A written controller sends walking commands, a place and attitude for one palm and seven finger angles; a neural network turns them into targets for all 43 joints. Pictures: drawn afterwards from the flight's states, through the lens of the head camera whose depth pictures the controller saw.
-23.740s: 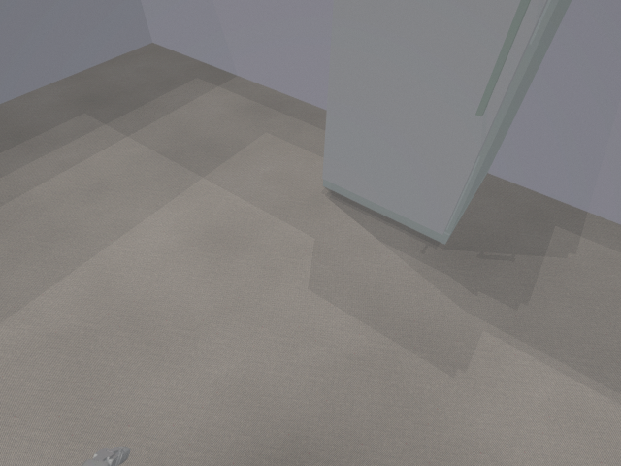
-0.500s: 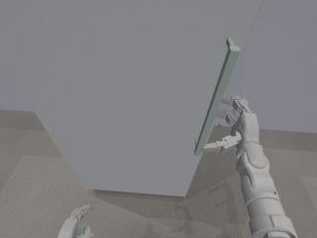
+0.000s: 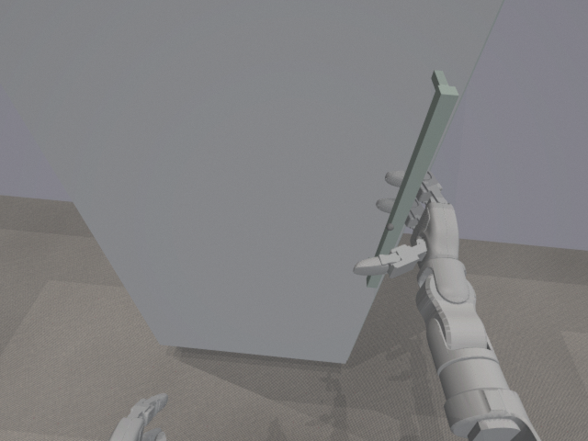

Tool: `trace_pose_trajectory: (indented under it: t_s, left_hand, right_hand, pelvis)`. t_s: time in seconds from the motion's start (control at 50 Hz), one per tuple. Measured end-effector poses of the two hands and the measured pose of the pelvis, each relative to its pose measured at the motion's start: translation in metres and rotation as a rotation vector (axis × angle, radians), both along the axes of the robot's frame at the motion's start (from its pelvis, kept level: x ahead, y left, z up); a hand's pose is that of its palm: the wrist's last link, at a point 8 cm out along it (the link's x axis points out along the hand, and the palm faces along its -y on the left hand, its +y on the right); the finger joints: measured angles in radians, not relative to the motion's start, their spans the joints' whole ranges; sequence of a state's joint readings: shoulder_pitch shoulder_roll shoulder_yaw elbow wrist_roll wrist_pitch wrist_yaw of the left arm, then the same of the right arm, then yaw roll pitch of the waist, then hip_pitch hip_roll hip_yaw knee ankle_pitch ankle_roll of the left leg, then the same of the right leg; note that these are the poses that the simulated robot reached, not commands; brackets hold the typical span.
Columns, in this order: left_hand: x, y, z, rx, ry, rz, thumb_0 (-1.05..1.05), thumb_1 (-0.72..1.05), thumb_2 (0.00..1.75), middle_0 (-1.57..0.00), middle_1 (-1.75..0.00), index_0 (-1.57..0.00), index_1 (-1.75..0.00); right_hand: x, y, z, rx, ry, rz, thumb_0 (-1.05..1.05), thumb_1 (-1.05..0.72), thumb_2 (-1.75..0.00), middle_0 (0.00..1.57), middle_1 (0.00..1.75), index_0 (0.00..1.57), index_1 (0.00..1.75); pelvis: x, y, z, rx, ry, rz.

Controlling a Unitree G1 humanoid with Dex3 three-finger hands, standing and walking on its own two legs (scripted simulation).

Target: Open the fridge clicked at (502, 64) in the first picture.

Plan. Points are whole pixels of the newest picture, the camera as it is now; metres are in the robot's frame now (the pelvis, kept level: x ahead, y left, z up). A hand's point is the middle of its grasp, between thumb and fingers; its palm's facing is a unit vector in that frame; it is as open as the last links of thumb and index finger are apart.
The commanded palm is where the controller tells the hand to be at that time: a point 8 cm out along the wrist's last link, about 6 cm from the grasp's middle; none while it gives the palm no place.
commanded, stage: slide the fingers in behind the handle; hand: right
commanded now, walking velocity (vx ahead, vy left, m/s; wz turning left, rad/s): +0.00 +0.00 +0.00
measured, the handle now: (397, 204) +0.44 -0.11 +0.10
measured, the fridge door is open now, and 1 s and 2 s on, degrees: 0 0 0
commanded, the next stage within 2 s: grip the handle and tug to test in 0.58 s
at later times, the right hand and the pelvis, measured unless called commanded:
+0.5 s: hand (387, 227) +0.38 -0.08 +0.11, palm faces +0.00 +1.00 -0.01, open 14.1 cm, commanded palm +0.35 -0.13 +0.11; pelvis +0.01 +0.02 +0.00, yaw -1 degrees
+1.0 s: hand (389, 226) +0.38 -0.08 +0.11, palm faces -0.02 +1.00 +0.00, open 11.5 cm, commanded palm +0.36 -0.13 +0.11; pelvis +0.01 +0.01 +0.00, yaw +0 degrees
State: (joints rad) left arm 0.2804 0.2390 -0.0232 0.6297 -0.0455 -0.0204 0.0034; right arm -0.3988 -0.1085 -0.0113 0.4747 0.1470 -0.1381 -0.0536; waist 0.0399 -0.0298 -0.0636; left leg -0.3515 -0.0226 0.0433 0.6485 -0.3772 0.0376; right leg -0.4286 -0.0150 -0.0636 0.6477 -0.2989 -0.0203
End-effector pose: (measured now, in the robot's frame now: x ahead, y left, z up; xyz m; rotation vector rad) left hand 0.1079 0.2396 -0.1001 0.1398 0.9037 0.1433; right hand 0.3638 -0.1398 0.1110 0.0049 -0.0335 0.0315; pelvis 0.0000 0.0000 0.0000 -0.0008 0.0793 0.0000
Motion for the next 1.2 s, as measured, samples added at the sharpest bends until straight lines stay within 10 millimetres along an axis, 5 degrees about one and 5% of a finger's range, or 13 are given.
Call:
trace_pose_trajectory:
  t_s: [0.78, 1.2]
  left_hand:
    - [0.025, 0.014, 0.005, -0.007, -0.021, -0.026, 0.01, 0.90, 0.90, -0.20, -0.30, -0.20, -0.30]
    - [0.017, 0.005, 0.005, -0.014, -0.008, -0.008, 0.01, 0.90, 0.90, -0.20, -0.30, -0.20, -0.30]
  right_hand:
    - [-0.001, 0.002, 0.001, -0.008, 0.002, -0.011, -0.01, 0.48, -0.31, 0.30, 1.20, 0.29, 1.20]
    - [0.000, 0.001, 0.001, -0.005, 0.005, -0.006, 0.00, -0.31, -0.65, 0.36, 1.30, 0.34, 1.27]
  pelvis:
    - [0.009, 0.016, 0.003, -0.010, -0.004, -0.008]
    - [0.010, 0.008, 0.003, -0.006, -0.005, 0.004]
